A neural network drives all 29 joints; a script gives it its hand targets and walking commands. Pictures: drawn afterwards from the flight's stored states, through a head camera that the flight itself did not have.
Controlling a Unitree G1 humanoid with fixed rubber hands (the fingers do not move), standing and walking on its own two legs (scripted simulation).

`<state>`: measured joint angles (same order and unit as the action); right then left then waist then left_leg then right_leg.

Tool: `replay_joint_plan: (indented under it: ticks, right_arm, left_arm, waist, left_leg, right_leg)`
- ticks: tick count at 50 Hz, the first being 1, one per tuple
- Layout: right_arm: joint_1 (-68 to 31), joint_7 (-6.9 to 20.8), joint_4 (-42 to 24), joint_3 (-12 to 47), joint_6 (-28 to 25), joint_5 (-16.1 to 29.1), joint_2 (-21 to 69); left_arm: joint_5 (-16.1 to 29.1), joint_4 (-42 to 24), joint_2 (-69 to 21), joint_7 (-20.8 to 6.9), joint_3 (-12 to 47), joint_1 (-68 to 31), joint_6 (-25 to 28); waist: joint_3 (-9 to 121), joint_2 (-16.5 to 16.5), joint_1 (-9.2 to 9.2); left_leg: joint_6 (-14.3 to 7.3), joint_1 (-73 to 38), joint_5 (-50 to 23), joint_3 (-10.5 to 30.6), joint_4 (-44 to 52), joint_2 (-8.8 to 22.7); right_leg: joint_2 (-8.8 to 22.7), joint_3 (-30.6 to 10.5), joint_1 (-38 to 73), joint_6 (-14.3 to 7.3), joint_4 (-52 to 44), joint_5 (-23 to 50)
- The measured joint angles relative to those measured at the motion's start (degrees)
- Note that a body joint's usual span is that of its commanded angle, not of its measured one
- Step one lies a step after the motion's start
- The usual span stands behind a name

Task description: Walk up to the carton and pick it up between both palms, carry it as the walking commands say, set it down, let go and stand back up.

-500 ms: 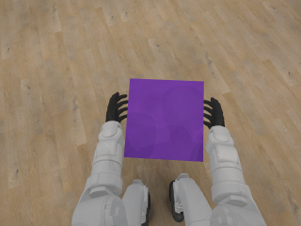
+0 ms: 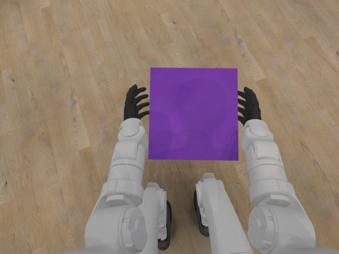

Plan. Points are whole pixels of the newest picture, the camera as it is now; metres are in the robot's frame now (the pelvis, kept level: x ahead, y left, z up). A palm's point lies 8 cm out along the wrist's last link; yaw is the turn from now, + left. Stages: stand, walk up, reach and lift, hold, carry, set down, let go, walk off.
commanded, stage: set down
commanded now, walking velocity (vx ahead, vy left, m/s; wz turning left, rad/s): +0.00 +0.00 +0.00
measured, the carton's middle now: (188, 119) +0.44 -0.06 -0.15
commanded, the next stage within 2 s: none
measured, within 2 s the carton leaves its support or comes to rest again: neither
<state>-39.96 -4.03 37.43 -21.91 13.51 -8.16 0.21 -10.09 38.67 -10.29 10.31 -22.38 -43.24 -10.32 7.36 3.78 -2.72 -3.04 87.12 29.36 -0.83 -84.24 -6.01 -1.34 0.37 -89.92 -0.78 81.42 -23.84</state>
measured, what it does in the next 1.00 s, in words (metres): lowers itself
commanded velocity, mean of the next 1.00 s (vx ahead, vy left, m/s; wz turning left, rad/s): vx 0.00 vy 0.00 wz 0.00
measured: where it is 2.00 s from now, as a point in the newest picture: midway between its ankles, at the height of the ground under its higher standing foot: (183, 226)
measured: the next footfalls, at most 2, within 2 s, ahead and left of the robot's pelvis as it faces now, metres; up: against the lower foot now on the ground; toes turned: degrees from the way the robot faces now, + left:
none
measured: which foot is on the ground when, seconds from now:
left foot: down 0.00-1.00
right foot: down 0.00-1.00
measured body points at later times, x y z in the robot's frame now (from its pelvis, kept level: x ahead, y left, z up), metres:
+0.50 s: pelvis -0.02 -0.01 -0.07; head +0.23 -0.03 +0.30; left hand +0.46 +0.08 -0.14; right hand +0.44 -0.21 -0.15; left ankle +0.07 +0.08 -0.56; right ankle +0.11 -0.11 -0.56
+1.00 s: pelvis -0.03 -0.02 -0.14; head +0.27 -0.05 +0.20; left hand +0.49 +0.07 -0.23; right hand +0.48 -0.22 -0.24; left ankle +0.07 +0.08 -0.56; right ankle +0.11 -0.11 -0.56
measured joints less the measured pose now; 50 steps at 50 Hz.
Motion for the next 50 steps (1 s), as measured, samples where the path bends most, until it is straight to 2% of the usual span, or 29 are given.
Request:
replay_joint_plan:
  ticks: [11, 25, 35, 43, 50]
  right_arm:
    - [-6.35, 0.90, 3.42, -1.70, 1.04, -1.07, -1.58]
    - [-13.58, 0.76, 3.62, -2.86, 3.24, -1.30, -3.28]
    - [-16.55, -0.11, 3.41, -1.07, 3.59, 0.75, -4.77]
    - [-20.06, -0.53, 4.83, -0.59, 3.86, 0.46, -5.95]
    - [-22.89, -0.96, 5.84, 1.83, 3.55, 1.81, -7.67]
  left_arm:
    - [-0.51, 1.07, 0.62, 1.37, -1.51, -4.66, -1.25]
    - [-1.03, 2.35, 2.22, 1.55, -3.47, -12.38, -2.70]
    - [0.97, 1.52, 3.69, 1.81, -2.66, -15.21, -3.41]
    - [0.23, 2.71, 4.42, 1.68, -4.21, -18.64, -3.52]
    - [2.27, 1.77, 5.44, 2.37, -3.29, -19.94, -3.45]
  waist:
    - [-0.58, -0.17, -0.57]
    - [-3.15, 0.14, -0.35]
    - [-4.73, 0.09, -0.29]
    - [-6.29, 0.10, 0.13]
    - [-8.31, 0.36, 0.02]
  left_leg:
    - [-0.02, 7.59, 0.92, -0.31, -6.73, -0.33]
    - [0.64, 17.09, 1.30, -0.59, -13.72, -0.20]
    - [1.36, 23.09, 2.00, -0.58, -18.59, -0.20]
    - [1.88, 27.04, 2.55, -0.68, -22.11, -0.31]
    - [2.25, 29.96, 3.12, -0.76, -25.26, -0.56]
  right_leg:
    - [0.35, 0.35, -7.40, 0.07, 6.46, -0.84]
    - [0.28, 0.83, -17.06, -0.47, 13.28, -0.85]
    - [0.32, 1.37, -23.31, -1.20, 18.22, -1.32]
    - [0.37, 1.62, -27.51, -1.69, 21.84, -1.67]
    - [0.53, 1.83, -30.55, -2.04, 25.05, -2.14]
